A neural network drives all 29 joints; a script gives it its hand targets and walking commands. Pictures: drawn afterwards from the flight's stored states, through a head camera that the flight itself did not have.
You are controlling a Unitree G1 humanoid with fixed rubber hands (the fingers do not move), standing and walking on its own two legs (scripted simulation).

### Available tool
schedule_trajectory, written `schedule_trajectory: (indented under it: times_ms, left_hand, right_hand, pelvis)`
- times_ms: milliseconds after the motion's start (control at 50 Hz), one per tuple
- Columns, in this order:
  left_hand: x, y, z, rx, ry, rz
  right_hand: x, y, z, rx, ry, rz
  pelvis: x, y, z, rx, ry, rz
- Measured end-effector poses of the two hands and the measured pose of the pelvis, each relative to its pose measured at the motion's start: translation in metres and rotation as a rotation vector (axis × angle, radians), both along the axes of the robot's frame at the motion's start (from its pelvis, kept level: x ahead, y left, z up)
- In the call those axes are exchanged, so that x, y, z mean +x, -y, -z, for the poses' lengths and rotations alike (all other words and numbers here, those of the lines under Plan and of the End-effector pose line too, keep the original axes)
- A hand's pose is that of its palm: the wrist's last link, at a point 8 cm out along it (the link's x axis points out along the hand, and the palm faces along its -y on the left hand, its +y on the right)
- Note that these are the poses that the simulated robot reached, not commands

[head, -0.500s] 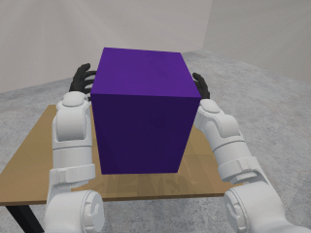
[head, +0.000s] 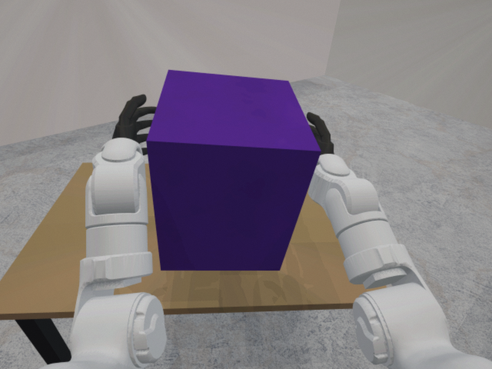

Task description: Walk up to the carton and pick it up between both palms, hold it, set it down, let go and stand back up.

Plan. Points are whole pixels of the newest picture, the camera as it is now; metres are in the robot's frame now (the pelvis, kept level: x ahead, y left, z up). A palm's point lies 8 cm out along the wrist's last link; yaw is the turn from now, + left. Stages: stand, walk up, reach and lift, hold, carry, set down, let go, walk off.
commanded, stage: hold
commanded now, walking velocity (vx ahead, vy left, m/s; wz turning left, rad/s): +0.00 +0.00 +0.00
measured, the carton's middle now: (226, 173) +0.39 +0.01 +0.20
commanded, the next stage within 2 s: none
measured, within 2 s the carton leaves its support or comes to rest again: neither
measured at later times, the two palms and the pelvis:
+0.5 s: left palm (125, 139) +0.36 +0.16 +0.27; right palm (317, 155) +0.37 -0.13 +0.24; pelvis +0.00 +0.00 +0.00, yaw +0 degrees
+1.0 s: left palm (130, 145) +0.36 +0.15 +0.26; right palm (323, 160) +0.36 -0.14 +0.24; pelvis +0.00 +0.00 +0.00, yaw +0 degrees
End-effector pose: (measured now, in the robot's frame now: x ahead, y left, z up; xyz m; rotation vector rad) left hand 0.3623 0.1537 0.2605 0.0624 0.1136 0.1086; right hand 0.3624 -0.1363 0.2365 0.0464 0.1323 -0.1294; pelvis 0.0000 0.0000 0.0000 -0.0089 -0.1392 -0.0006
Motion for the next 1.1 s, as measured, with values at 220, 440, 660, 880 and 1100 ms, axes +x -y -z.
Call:
schedule_trajectory:
  times_ms: [220,440,660,880,1100]
  left_hand:
    - [-0.005,-0.005,-0.003,-0.013,0.017,-0.001]
    - [0.000,-0.004,-0.007,0.012,0.011,-0.008]
    - [0.005,-0.002,-0.004,0.008,0.013,-0.010]
    - [-0.002,0.003,0.007,-0.012,0.011,0.003]
    - [-0.005,0.003,-0.010,0.007,0.018,-0.001]
  right_hand:
    - [-0.004,-0.004,-0.009,-0.013,0.018,-0.001]
    - [0.002,-0.005,-0.007,0.017,0.011,-0.005]
    - [0.008,-0.002,-0.003,-0.018,0.012,-0.013]
    - [-0.001,0.003,0.002,0.005,0.010,0.003]
    - [-0.004,0.003,-0.007,0.018,0.016,0.005]
  pelvis:
    - [0.001,-0.001,0.000,-0.003,0.016,-0.004]
    - [-0.002,-0.003,0.000,-0.003,-0.006,-0.008]
    - [0.005,0.000,0.000,-0.002,-0.006,-0.006]
    - [0.007,0.002,0.001,-0.003,0.012,-0.006]
    - [0.001,0.000,0.000,0.001,0.009,0.002]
